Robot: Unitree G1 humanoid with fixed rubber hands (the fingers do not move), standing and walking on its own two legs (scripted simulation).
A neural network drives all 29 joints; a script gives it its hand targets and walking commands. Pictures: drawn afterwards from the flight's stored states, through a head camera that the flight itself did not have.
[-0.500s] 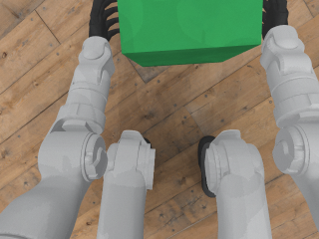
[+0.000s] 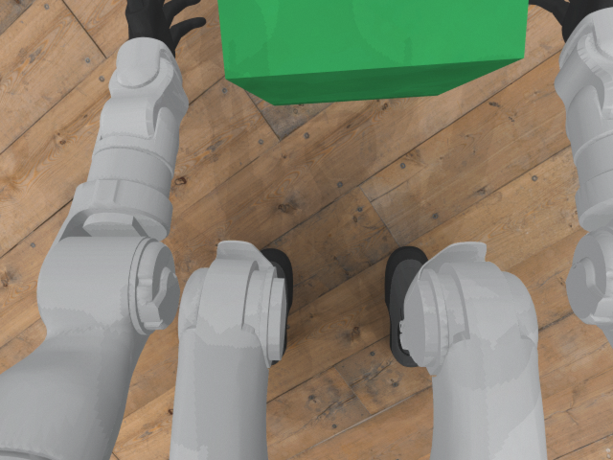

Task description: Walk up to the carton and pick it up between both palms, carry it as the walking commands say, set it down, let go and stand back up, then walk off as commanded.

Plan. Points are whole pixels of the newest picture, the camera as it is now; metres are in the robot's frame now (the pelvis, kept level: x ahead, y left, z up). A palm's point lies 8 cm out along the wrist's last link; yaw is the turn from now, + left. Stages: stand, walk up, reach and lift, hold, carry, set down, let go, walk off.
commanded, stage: set down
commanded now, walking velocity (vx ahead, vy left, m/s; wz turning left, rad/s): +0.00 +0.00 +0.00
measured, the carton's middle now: out of the picture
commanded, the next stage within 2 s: let go in 1.22 s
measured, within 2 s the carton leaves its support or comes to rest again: neither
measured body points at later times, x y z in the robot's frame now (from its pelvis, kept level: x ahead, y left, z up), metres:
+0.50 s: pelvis +0.01 +0.00 +0.09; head +0.30 -0.02 +0.43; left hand +0.55 +0.17 +0.01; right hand +0.55 -0.25 +0.02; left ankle +0.10 +0.12 -0.34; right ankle +0.10 -0.12 -0.34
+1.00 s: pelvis +0.03 +0.00 +0.23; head +0.35 -0.02 +0.54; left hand +0.54 +0.20 +0.13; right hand +0.55 -0.27 +0.13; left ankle +0.10 +0.12 -0.34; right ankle +0.10 -0.12 -0.34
